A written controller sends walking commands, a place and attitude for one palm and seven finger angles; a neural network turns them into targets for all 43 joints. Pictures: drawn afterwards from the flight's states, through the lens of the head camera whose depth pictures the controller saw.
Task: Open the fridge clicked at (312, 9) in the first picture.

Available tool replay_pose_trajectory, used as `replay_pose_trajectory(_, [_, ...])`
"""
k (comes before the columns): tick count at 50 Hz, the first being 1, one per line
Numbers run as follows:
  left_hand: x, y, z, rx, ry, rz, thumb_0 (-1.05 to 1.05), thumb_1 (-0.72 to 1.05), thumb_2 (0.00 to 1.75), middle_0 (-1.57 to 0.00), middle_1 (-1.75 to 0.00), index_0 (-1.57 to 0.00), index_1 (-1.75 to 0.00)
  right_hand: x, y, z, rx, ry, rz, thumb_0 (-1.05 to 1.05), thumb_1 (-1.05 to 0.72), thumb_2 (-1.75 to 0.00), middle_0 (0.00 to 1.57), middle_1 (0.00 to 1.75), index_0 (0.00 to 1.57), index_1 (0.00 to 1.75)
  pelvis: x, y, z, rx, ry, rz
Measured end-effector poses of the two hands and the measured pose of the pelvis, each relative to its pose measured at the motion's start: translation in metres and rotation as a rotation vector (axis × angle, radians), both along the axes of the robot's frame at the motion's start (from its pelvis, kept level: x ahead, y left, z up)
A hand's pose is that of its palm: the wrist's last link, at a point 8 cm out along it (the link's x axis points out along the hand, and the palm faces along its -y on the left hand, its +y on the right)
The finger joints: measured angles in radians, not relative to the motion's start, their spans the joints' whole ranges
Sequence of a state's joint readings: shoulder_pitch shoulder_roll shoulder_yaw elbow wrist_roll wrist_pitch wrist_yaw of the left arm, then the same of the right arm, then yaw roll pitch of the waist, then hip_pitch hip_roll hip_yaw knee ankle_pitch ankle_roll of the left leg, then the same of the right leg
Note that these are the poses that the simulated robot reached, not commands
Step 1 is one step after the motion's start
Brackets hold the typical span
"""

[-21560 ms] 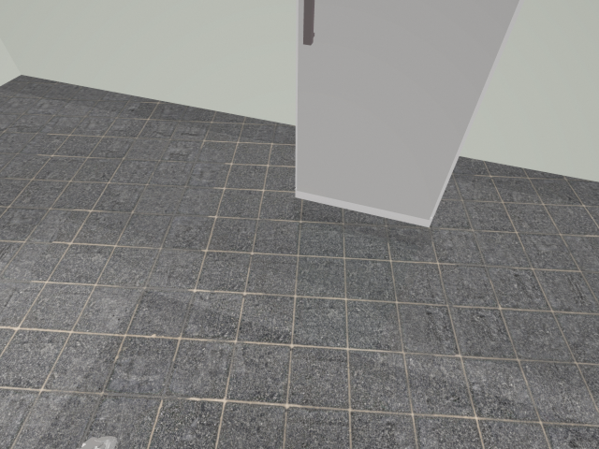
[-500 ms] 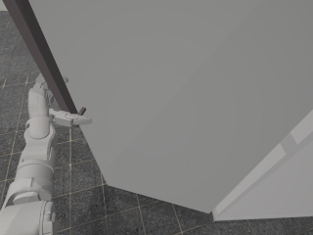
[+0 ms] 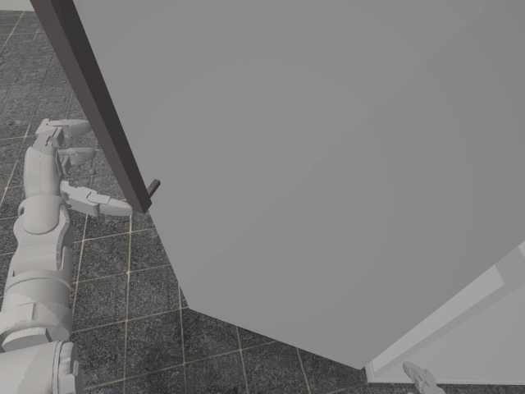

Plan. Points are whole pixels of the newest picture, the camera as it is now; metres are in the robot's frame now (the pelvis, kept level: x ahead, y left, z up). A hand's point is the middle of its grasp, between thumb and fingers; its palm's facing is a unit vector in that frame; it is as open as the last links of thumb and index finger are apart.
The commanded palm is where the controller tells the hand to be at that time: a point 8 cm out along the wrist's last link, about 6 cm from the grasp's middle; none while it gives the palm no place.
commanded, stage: slip the hand off the handle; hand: left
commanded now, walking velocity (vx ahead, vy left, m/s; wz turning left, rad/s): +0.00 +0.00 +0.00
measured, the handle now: (115, 110) +0.43 +0.24 +0.21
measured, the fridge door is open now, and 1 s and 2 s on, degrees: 72 72 72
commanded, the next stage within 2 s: draw the hand back to the body in 1.00 s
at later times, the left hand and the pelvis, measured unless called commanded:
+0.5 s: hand (69, 173) +0.39 +0.32 +0.11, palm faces +0.35 -0.90 -0.24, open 14.7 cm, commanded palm +0.33 +0.36 +0.13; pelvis -0.01 +0.00 -0.01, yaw -2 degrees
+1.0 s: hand (25, 232) +0.28 +0.33 +0.12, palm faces +0.39 -0.89 -0.23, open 14.7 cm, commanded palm +0.24 +0.36 +0.13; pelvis -0.01 +0.00 +0.00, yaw +1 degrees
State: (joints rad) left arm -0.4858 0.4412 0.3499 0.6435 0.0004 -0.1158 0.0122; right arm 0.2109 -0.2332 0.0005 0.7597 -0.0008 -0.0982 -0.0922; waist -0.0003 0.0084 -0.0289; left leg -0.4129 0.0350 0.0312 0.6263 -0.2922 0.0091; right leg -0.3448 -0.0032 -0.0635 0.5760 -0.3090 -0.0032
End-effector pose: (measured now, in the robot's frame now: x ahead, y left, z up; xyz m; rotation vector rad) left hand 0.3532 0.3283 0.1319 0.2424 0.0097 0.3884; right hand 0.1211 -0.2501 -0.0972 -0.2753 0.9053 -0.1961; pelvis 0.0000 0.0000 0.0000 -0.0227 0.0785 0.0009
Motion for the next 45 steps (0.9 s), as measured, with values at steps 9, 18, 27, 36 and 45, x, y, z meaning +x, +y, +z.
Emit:
replay_pose_trajectory(9, [0.007,0.019,-0.001,0.0,0.001,-0.008,-0.02,-0.55,0.2,-0.25,-1.15,-0.25,-1.15,-0.045,-0.017,-0.01,-0.028,0.11,-0.046,0.01,-0.9,-0.9,0.21,0.3,0.21,0.3,-0.005,-0.002,-0.004,-0.005,0.028,0.002])
replay_pose_trajectory(18, [0.017,0.031,-0.001,0.005,-0.011,-0.016,-0.02,-0.55,0.2,-0.25,-1.15,-0.25,-1.15,-0.099,-0.026,-0.015,-0.04,0.221,-0.132,0.01,-0.9,-0.9,0.2,0.3,0.21,0.3,-0.008,-0.001,-0.008,-0.007,0.053,-0.019])
replay_pose_trajectory(27, [-0.01,0.038,-0.008,0.017,-0.03,-0.03,-0.02,-0.55,0.2,-0.25,-1.15,-0.25,-1.15,-0.105,-0.02,-0.016,-0.021,0.198,-0.171,0.01,-0.9,-0.9,0.2,0.3,0.21,0.3,-0.006,0.005,-0.009,-0.005,0.042,-0.041])
replay_pose_trajectory(36, [-0.055,0.04,-0.009,0.013,-0.04,-0.004,-0.02,-0.55,0.2,-0.25,-1.15,-0.25,-1.15,-0.04,-0.002,-0.008,-0.015,0.031,-0.069,0.01,-0.9,-0.9,0.2,0.3,0.21,0.3,-0.008,0.008,-0.008,-0.013,0.004,-0.014])
replay_pose_trajectory(45, [-0.092,0.041,-0.002,0.008,-0.036,0.002,-0.02,-0.55,0.2,-0.25,-1.15,-0.25,-1.15,0.028,0.019,0.013,0.006,-0.162,0.048,0.01,-0.9,-0.9,0.21,0.3,0.21,0.3,-0.011,0.006,-0.004,-0.01,-0.034,0.008])
